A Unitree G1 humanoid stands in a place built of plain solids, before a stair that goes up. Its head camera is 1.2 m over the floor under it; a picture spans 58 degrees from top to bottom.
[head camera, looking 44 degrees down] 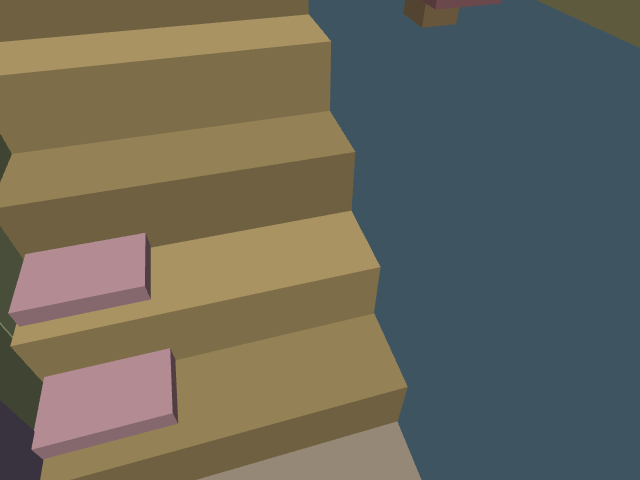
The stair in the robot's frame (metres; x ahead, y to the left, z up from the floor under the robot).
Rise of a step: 0.20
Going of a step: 0.23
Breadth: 0.85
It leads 16 degrees to the left of straight ahead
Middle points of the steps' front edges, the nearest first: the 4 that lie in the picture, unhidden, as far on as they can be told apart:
0.40 0.19 0.20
0.62 0.25 0.40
0.84 0.32 0.59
1.06 0.38 0.79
